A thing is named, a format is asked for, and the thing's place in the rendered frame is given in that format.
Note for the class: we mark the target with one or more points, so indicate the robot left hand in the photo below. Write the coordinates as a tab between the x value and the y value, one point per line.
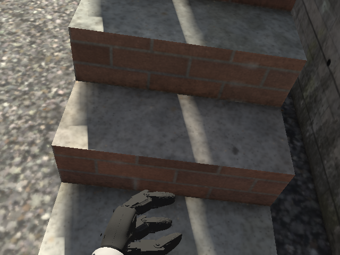
124	227

